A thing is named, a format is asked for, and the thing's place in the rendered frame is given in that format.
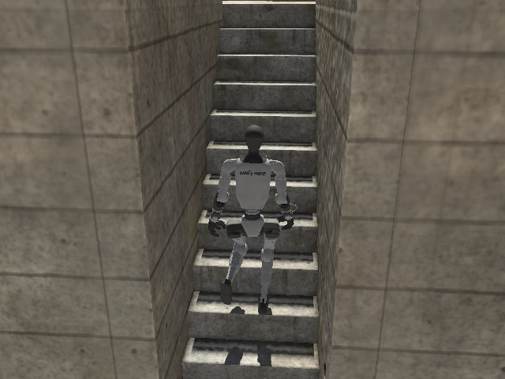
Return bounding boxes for stairs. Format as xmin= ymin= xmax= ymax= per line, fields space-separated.
xmin=181 ymin=4 xmax=320 ymax=379

